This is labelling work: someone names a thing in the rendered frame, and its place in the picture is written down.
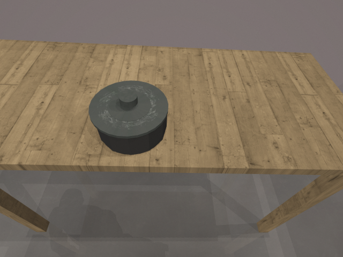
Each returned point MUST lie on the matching lid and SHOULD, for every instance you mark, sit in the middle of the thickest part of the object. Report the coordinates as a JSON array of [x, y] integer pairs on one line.
[[110, 118]]

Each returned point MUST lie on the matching pot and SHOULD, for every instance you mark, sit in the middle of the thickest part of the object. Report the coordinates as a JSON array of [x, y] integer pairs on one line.
[[135, 145]]

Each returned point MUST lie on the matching knob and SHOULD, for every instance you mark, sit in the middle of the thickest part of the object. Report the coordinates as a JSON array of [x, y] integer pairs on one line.
[[128, 98]]

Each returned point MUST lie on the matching table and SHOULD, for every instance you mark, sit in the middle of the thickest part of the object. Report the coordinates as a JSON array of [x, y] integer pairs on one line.
[[229, 111]]

